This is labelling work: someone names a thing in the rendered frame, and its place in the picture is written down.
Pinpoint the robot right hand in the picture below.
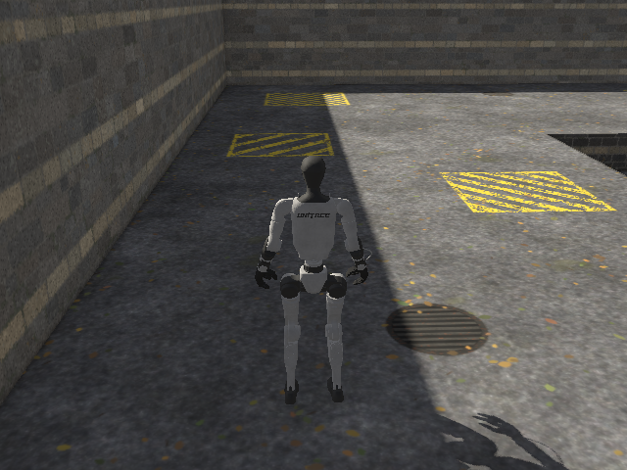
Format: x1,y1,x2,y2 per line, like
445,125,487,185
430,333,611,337
346,266,368,285

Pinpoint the left robot forearm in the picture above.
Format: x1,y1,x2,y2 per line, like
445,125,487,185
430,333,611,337
257,237,276,272

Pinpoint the robot right foot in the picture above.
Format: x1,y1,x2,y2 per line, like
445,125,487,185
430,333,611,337
327,377,344,402

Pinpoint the right robot forearm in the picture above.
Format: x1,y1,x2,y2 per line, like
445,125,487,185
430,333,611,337
350,236,366,270

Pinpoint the right robot upper arm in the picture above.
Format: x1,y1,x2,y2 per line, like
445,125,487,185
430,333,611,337
334,198,360,252

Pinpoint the left robot upper arm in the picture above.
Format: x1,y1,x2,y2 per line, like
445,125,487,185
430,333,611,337
266,198,293,252

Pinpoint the robot left hand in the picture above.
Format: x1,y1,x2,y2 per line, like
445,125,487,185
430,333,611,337
255,268,277,289

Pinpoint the robot right shin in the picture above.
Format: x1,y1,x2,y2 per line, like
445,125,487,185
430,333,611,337
327,323,343,390

